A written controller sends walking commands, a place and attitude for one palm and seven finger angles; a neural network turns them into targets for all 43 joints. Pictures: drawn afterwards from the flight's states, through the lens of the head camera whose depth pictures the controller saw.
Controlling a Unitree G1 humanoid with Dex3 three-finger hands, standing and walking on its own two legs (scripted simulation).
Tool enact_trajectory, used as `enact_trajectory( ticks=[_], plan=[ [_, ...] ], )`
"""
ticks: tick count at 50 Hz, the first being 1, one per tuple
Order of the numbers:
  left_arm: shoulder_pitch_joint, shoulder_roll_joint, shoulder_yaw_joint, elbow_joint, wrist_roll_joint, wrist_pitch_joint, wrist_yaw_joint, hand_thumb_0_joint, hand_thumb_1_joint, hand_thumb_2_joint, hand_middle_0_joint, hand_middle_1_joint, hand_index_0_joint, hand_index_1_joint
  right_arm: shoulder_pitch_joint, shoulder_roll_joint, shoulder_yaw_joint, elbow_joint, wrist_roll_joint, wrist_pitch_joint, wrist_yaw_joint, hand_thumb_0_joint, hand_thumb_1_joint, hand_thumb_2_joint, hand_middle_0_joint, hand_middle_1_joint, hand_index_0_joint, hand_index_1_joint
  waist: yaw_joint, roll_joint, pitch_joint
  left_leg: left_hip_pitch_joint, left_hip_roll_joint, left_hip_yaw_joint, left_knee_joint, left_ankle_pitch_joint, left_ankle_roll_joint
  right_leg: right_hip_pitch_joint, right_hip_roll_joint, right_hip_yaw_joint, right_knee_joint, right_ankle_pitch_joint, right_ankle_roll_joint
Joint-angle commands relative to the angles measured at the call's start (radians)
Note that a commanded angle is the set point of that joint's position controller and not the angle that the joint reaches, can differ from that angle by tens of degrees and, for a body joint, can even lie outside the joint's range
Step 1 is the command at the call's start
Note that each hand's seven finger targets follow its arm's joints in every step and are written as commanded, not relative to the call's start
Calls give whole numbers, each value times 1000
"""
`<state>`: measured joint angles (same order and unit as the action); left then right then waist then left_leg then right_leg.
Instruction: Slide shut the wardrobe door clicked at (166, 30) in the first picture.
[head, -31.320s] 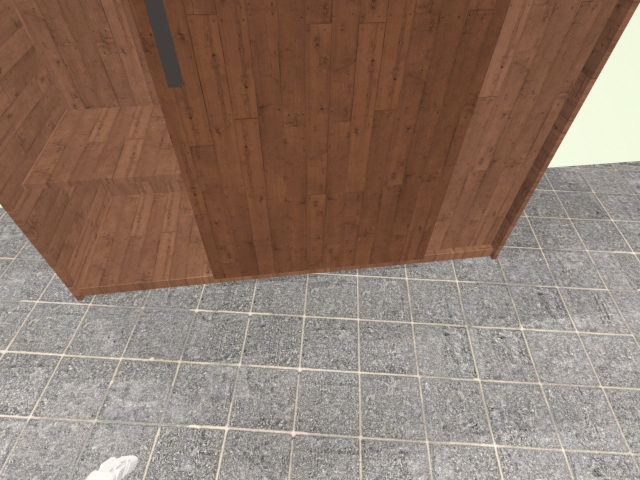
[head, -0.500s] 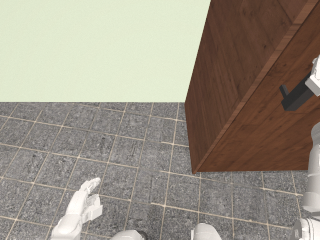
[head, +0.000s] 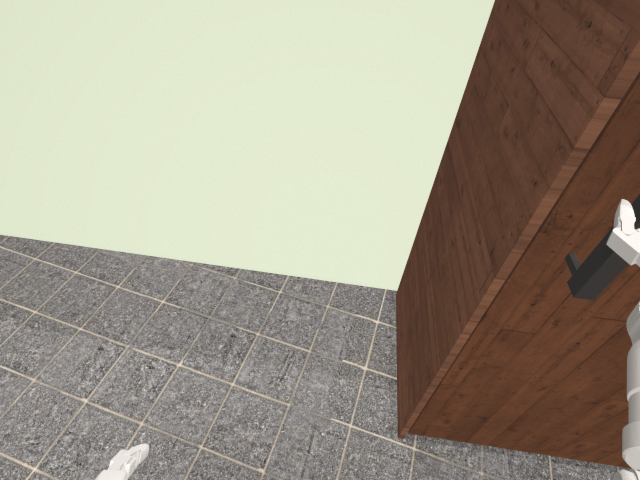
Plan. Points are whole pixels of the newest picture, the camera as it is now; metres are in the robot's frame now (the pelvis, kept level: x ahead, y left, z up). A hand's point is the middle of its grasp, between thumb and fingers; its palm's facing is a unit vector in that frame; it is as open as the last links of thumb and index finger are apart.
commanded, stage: stop walking and hold the door there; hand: right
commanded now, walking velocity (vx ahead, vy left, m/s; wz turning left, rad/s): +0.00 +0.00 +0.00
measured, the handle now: (633, 206) +0.41 -0.33 +0.20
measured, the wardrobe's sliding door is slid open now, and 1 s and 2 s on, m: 0.00 0.00 0.00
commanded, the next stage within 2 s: none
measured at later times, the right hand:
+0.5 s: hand (628, 233) +0.37 -0.31 +0.19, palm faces +0.48 +0.85 -0.19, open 7.7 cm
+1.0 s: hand (633, 235) +0.37 -0.31 +0.19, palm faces +0.35 +0.92 -0.18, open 7.6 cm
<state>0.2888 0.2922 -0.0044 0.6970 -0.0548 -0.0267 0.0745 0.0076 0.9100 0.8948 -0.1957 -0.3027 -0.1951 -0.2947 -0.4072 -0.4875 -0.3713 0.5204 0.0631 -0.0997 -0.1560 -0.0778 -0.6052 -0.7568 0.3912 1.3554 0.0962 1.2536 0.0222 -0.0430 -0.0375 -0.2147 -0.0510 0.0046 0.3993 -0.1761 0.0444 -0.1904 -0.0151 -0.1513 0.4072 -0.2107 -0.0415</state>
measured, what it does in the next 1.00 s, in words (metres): steps on the spot: right foot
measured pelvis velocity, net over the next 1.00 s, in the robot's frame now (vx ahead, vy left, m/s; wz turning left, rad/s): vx -0.03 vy -0.09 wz -0.05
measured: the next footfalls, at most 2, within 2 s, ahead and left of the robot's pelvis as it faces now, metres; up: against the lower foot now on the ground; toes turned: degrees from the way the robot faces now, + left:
right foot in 0.96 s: +0.02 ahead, -0.19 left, +0.00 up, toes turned -5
left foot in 1.28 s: -0.02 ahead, -0.03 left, +0.00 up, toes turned +6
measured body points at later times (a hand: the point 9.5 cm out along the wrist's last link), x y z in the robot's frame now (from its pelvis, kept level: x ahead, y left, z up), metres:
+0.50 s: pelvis +0.01 -0.03 +0.00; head -0.01 -0.01 +0.45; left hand +0.16 +0.23 -0.10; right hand +0.34 -0.35 +0.20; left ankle +0.02 +0.09 -0.74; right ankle +0.01 -0.09 -0.74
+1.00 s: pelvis -0.03 -0.09 -0.01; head -0.01 -0.08 +0.44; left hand +0.12 +0.19 -0.11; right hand +0.34 -0.36 +0.20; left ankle +0.02 +0.09 -0.74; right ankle -0.02 -0.19 -0.74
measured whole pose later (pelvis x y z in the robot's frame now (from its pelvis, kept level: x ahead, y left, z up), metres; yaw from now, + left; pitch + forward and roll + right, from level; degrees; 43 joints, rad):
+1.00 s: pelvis -0.03 -0.09 -0.01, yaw -3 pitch +0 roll +0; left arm 0.17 0.31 0.01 0.67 -0.05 0.05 0.09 0.01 0.91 0.89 -0.20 -0.30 -0.20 -0.29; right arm -0.52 -0.38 -0.24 0.36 0.06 -0.11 -0.11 -0.12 -0.56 -0.73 0.46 1.40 0.14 1.32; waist 0.04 -0.02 0.05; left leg -0.33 0.10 -0.02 0.51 -0.19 -0.07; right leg -0.28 0.01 -0.05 0.53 -0.22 -0.02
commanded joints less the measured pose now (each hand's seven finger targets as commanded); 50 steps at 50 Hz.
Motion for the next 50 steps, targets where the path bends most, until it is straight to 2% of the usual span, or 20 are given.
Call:
enact_trajectory(
  ticks=[1,3,6,9,15,21,23,26,29,33,36,38,40,43,44,46,47,48,49,50],
  plan=[
    [-115,127,42,-139,4,-55,21,0,900,900,-200,-300,-200,-300,-256,-227,7,-170,-29,-62,15,0,-900,-900,450,1400,450,1400,-18,4,-141,1,138,-151,-66,13,-22,56,-160,183,-101,-17,-29],
    [-109,125,42,-135,5,-56,22,0,900,900,-200,-300,-200,-300,-263,-205,29,-198,-28,-64,19,0,-900,-900,450,1400,450,1400,-16,25,-160,14,140,-142,-50,73,-21,73,-161,181,-89,52,-25],
    [-103,127,41,-125,5,-52,28,0,900,900,-200,-300,-200,-300,-241,-227,5,-195,-27,-64,19,0,-900,-900,450,1400,450,1400,-15,33,-164,5,137,-135,-39,114,-22,92,-164,176,-82,101,-22],
    [-116,117,36,-126,6,-51,29,0,900,900,-200,-300,-200,-300,-228,-165,58,-218,-23,-65,28,0,-900,-900,450,1400,450,1400,-11,2,-147,-18,133,-130,-36,113,-22,100,-163,171,-86,103,-19],
    [-116,114,33,-123,7,-43,33,0,900,900,-200,-300,-200,-300,-200,-178,39,-228,-22,-70,24,0,-900,-900,450,1400,450,1400,-13,26,-137,-38,120,-112,-24,117,-25,111,-171,172,-95,126,-12],
    [-126,106,29,-136,9,-39,29,0,900,900,-200,-300,-200,-300,-199,-135,73,-279,-21,-81,29,0,-900,-900,450,1400,450,1400,-10,-10,-152,-33,115,-95,-8,162,-21,135,-165,164,-86,202,4],
    [-127,108,31,-138,9,-34,30,0,900,900,-200,-300,-200,-300,-180,-164,43,-277,-23,-77,25,0,-900,-900,450,1400,450,1400,-12,-14,-156,-33,114,-94,-9,174,-22,140,-166,158,-78,227,9],
    [-134,104,29,-145,9,-34,27,0,900,900,-200,-300,-200,-300,-193,-131,73,-317,-21,-80,30,0,-900,-900,450,1400,450,1400,-8,-22,-167,-30,111,-90,-3,196,-20,157,-164,156,-69,268,17],
    [-141,105,30,-150,10,-28,28,0,900,900,-200,-300,-200,-300,-169,-138,62,-313,-18,-76,29,0,-900,-900,450,1400,450,1400,-9,1,-165,-22,112,-92,-12,193,-22,144,-161,153,-66,251,18],
    [-144,111,36,-160,7,-12,28,0,900,900,-200,-300,-200,-300,-156,-165,38,-325,-28,-77,24,0,-900,-900,450,1400,450,1400,-17,-22,-174,43,169,-134,-2,408,-8,89,-132,139,2,337,20],
    [-150,105,41,-175,2,14,25,0,900,900,-200,-300,-200,-300,-182,-144,60,-351,-30,-68,23,0,-900,-900,450,1400,450,1400,-10,23,-204,68,243,-186,12,560,11,69,-114,139,80,316,25],
    [-152,106,45,-180,-1,30,23,0,900,900,-200,-300,-200,-300,-191,-155,50,-327,-30,-58,21,0,-900,-900,450,1400,450,1400,-12,86,-208,79,311,-238,-1,604,39,16,-86,142,150,154,32],
    [-167,98,43,-183,2,40,21,0,900,900,-200,-300,-200,-300,-210,-149,53,-297,-28,-44,24,0,-900,-900,450,1400,450,1400,-26,162,-189,107,396,-299,-33,610,77,-97,-48,175,234,-137,33],
    [-169,100,44,-180,0,35,14,0,900,900,-200,-300,-200,-300,-271,-172,35,-292,-34,-36,27,0,-900,-900,450,1400,450,1400,-35,221,-204,132,455,-282,-24,512,96,-179,-47,239,309,-233,24],
    [-168,105,46,-168,6,34,17,0,900,900,-200,-300,-200,-300,-285,-205,6,-280,-37,-37,28,0,-900,-900,450,1400,450,1400,-27,188,-218,131,442,-254,-10,482,83,-160,-46,232,273,-206,26],
    [-171,87,35,-158,12,37,18,0,900,900,-200,-300,-200,-300,-315,-190,17,-281,-39,-44,35,0,-900,-900,450,1400,450,1400,-16,152,-226,80,397,-173,18,389,47,-59,-35,181,133,-90,31],
    [-174,79,34,-151,13,36,19,0,900,900,-200,-300,-200,-300,-336,-173,35,-288,-36,-47,39,0,-900,-900,450,1400,450,1400,-8,144,-229,51,362,-133,43,350,22,8,-23,143,59,4,32],
    [-166,85,38,-147,15,34,21,0,900,900,-200,-300,-200,-300,-361,-156,48,-301,-30,-52,43,0,-900,-900,450,1400,450,1400,-1,110,-228,-6,290,-85,88,265,-9,81,-45,135,-13,108,22],
    [-180,97,45,-158,13,32,27,0,900,900,-200,-300,-200,-300,-376,-94,103,-331,-17,-64,53,0,-900,-900,450,1400,450,1400,-2,-1,-212,-66,178,-3,167,140,-53,112,-127,199,-42,163,-9],
    [-175,98,42,-174,8,32,25,0,900,900,-200,-300,-200,-300,-381,-67,121,-334,-18,-74,57,0,-900,-900,450,1400,450,1400,-18,-139,-205,-117,101,61,242,-30,-80,104,-211,239,-50,186,-53]
  ],
)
